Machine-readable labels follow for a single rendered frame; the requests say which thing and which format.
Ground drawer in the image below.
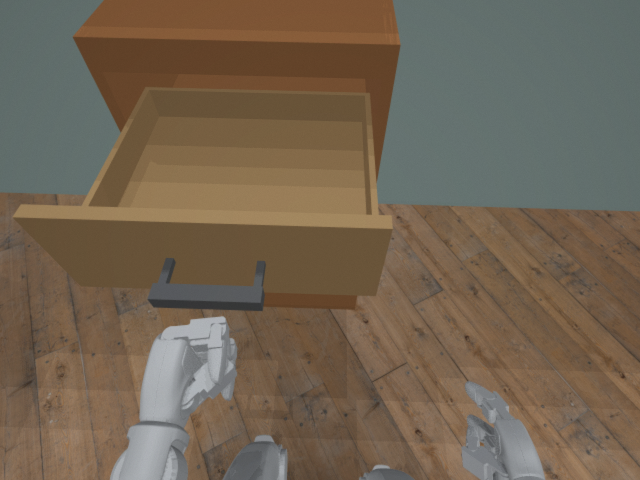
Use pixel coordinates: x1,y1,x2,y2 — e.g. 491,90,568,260
12,87,393,296

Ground left robot shin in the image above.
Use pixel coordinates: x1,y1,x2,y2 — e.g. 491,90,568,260
254,435,275,443

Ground robot left forearm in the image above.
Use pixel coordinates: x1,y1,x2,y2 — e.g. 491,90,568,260
110,421,190,480

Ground robot right hand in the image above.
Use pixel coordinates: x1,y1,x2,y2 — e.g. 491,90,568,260
461,381,545,480

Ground cabinet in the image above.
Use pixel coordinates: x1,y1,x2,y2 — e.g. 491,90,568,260
73,0,401,310

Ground robot left thigh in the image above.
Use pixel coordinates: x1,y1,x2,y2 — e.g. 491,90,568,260
223,441,288,480

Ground handle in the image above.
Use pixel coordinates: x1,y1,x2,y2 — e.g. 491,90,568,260
147,258,266,311

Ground robot left hand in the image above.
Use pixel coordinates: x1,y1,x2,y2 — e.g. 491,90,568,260
139,316,238,428

